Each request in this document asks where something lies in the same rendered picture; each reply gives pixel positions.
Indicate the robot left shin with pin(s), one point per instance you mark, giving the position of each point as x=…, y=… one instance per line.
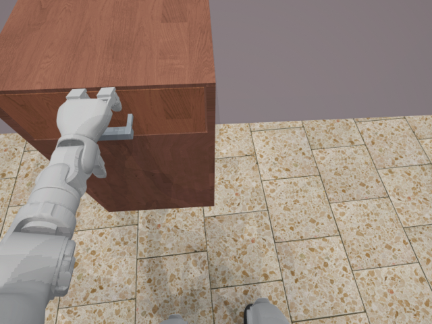
x=175, y=316

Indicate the robot left forearm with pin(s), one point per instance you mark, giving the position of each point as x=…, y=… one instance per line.
x=53, y=202

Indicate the handle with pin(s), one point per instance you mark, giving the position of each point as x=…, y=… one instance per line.
x=119, y=133

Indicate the robot left upper arm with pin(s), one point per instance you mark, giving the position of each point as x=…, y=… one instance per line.
x=34, y=268

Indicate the drawer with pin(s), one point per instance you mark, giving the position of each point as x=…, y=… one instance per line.
x=155, y=111

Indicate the right robot thigh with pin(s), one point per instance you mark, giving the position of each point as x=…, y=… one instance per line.
x=265, y=313

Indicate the robot left hand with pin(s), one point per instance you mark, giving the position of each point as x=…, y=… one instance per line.
x=88, y=117

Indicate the cabinet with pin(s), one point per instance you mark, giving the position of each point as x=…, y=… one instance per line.
x=60, y=45

